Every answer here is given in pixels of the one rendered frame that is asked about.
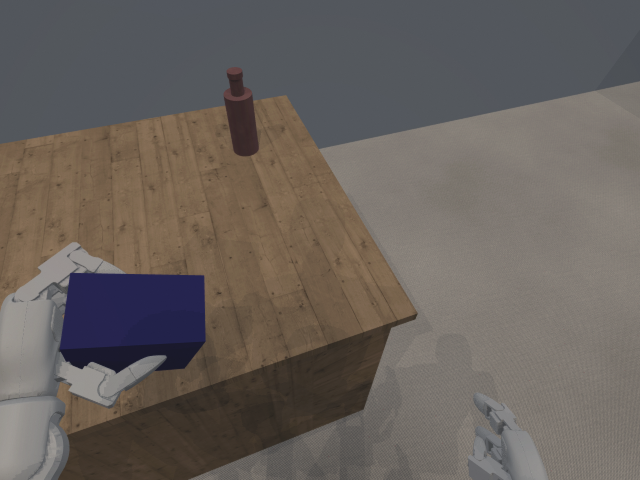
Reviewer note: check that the robot right hand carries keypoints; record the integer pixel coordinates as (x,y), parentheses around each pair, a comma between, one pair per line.
(513,457)

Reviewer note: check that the robot left hand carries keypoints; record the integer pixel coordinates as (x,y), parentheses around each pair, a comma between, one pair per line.
(31,326)

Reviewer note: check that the sponge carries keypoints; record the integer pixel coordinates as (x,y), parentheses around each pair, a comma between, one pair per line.
(117,319)

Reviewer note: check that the robot left forearm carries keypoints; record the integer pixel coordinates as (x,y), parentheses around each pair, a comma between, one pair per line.
(32,444)

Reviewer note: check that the table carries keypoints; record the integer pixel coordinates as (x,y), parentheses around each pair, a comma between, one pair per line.
(299,300)

